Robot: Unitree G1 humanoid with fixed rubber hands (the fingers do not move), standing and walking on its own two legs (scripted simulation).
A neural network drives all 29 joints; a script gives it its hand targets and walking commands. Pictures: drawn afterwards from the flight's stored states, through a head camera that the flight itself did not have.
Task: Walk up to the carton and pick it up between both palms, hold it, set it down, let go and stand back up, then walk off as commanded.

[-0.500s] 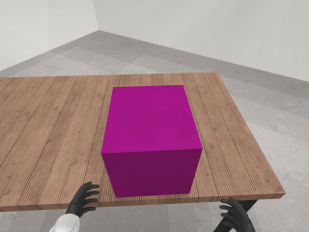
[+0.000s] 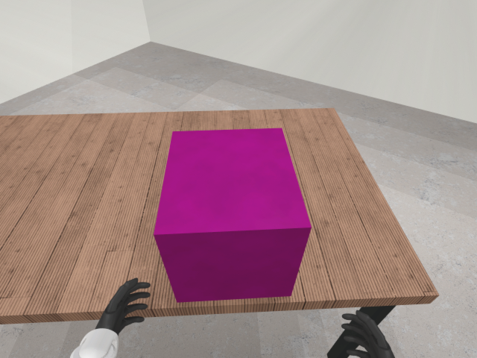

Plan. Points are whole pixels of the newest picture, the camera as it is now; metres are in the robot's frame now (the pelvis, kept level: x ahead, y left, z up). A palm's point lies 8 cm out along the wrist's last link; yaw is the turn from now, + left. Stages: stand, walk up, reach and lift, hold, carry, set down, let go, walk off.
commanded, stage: stand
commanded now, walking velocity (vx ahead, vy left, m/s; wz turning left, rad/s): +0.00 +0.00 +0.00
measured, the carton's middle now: (231, 212) +0.41 +0.02 +0.01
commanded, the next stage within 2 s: walk off in 1.66 s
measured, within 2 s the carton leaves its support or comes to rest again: neither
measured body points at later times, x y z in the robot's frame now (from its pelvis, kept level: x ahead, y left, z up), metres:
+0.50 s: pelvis +0.00 -0.02 +0.00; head +0.02 -0.03 +0.45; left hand +0.21 +0.24 -0.04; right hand +0.15 -0.30 -0.09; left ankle -0.02 +0.12 -0.74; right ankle +0.03 -0.14 -0.74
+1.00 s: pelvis +0.00 -0.02 +0.00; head +0.02 -0.03 +0.45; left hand +0.21 +0.25 -0.04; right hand +0.15 -0.31 -0.09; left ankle -0.02 +0.12 -0.74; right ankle +0.03 -0.14 -0.74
